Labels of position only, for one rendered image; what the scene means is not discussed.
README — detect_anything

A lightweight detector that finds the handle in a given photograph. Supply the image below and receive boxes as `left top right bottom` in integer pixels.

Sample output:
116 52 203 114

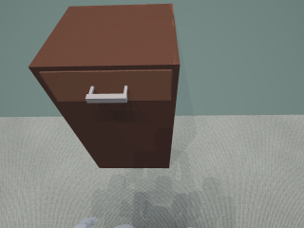
85 85 128 104

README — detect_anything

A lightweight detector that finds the cabinet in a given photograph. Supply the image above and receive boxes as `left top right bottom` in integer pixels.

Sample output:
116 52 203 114
28 3 181 168

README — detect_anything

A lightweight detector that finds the robot left hand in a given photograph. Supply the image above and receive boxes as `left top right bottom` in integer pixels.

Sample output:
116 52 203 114
74 217 97 228

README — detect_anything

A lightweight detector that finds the drawer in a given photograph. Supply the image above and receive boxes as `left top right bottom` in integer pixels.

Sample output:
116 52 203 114
40 69 172 101

